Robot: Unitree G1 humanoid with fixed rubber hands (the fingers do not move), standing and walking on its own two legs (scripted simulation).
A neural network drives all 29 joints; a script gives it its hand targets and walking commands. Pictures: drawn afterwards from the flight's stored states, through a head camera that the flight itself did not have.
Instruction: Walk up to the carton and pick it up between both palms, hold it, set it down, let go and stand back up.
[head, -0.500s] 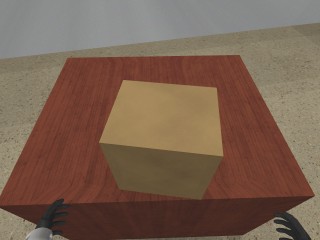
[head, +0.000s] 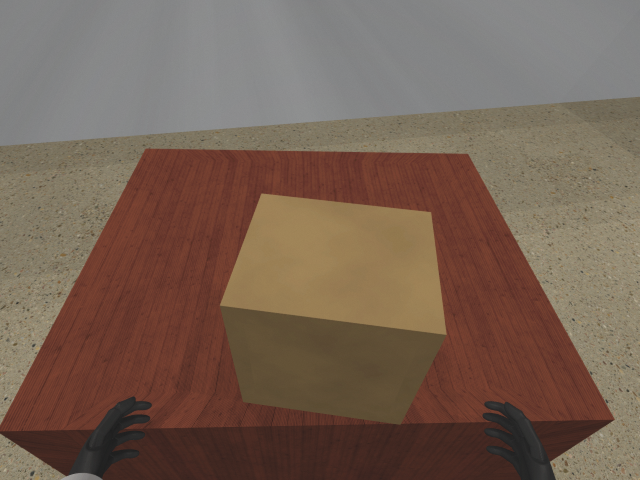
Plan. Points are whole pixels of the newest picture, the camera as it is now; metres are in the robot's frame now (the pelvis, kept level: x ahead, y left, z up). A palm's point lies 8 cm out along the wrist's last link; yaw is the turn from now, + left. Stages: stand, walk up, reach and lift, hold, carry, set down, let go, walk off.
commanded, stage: reach and lift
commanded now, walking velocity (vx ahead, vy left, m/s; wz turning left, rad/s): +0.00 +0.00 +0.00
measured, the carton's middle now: (332, 311) +0.36 +0.00 -0.01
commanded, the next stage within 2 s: none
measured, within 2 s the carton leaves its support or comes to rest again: neither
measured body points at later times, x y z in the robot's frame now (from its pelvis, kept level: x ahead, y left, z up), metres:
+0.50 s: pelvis +0.00 +0.00 +0.00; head -0.01 +0.01 +0.45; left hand +0.20 +0.25 -0.03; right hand +0.21 -0.23 -0.01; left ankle +0.02 +0.12 -0.74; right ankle +0.00 -0.14 -0.74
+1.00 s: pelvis +0.01 +0.00 +0.00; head -0.01 +0.00 +0.45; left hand +0.26 +0.23 +0.02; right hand +0.24 -0.23 +0.01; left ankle +0.02 +0.12 -0.74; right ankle +0.00 -0.14 -0.74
